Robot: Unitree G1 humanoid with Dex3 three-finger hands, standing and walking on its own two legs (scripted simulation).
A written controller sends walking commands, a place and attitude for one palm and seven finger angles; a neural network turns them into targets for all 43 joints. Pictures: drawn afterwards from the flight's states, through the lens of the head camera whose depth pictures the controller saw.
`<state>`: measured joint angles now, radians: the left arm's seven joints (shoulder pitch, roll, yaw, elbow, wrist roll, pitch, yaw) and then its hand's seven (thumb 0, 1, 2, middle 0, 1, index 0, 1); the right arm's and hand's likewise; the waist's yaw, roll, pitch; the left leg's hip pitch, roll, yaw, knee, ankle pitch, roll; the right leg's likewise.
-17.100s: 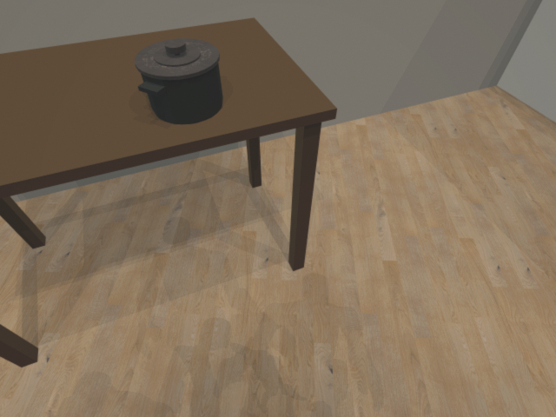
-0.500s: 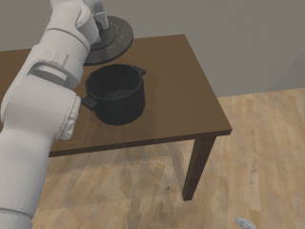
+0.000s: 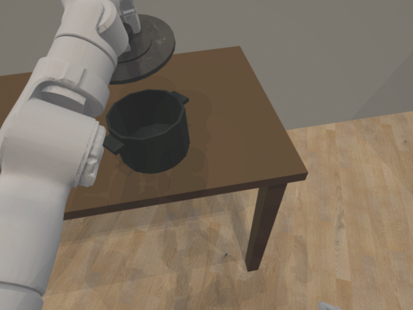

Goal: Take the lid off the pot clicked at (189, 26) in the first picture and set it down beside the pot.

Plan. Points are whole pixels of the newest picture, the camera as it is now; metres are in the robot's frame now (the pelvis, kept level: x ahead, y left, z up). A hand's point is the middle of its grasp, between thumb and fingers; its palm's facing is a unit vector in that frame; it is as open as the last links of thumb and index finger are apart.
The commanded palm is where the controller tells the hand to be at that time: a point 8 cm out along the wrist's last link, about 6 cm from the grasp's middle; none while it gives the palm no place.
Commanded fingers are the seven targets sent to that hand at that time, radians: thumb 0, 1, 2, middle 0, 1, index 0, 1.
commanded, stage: move the lid sideways beside the pot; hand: left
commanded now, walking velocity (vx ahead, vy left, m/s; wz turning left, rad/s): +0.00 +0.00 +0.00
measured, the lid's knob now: (120, 33) +0.52 +0.12 +0.29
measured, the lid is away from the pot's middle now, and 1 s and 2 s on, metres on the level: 0.02 0.15 0.25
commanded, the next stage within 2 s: lower the lid onto the table in 1.94 s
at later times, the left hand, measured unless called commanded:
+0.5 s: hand (65, 47) +0.46 +0.19 +0.30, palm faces -0.17 -0.13 -0.98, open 7.4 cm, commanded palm +0.45 +0.19 +0.37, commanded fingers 0.00 0.78 0.87 -0.81 -1.10 -0.77 -1.08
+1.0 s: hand (29, 54) +0.45 +0.25 +0.30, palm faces -0.18 -0.13 -0.98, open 7.4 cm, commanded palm +0.44 +0.25 +0.37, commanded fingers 0.00 0.78 0.87 -0.81 -1.10 -0.77 -1.08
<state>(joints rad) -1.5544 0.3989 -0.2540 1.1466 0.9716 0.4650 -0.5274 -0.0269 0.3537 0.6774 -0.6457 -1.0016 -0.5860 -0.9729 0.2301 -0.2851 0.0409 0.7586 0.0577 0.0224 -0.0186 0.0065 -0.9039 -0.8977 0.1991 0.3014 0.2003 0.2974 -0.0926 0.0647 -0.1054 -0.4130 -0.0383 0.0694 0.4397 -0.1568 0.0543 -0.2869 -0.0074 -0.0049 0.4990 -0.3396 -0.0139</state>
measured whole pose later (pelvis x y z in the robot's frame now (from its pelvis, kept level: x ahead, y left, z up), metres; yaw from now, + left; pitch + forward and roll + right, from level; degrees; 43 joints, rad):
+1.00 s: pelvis -0.01 +0.01 +0.00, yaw +1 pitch +6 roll +0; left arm -1.45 0.65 -0.26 1.03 0.98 0.35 -0.61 -0.03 0.35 0.68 -0.65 -1.01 -0.58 -0.97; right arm 0.23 -0.29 0.03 0.70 0.09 0.09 -0.03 0.01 -0.90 -0.90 0.20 0.30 0.20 0.30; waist -0.08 0.05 -0.06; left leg -0.44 -0.04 0.04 0.48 -0.15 0.07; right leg -0.28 -0.01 -0.03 0.49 -0.32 0.00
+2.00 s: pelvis -0.01 +0.02 +0.00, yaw +2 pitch +7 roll -2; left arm -1.38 0.86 -0.20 0.97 1.01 0.24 -0.65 -0.03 0.35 0.67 -0.65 -1.01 -0.58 -0.97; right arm 0.24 -0.31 0.03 0.69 0.12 0.13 -0.04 0.00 -0.90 -0.90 0.20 0.30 0.20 0.30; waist -0.06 0.05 -0.02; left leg -0.45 -0.03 0.03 0.49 -0.16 0.07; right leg -0.27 0.01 -0.04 0.45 -0.30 0.00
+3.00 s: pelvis -0.01 +0.01 +0.00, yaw +1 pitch +6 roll -1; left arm -1.24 0.78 -0.16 0.98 0.96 0.26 -0.61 -0.04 0.36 0.67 -0.65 -1.01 -0.58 -0.97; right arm 0.23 -0.31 0.02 0.67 0.12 0.10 -0.04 0.00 -0.90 -0.90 0.20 0.30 0.20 0.30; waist -0.07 0.05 -0.03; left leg -0.45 -0.02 0.03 0.51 -0.17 0.07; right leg -0.27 0.01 -0.04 0.47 -0.31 -0.01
